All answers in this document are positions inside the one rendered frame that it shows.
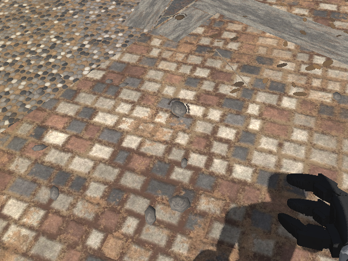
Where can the robot right hand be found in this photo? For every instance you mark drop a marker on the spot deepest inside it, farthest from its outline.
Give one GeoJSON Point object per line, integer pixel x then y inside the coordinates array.
{"type": "Point", "coordinates": [334, 218]}

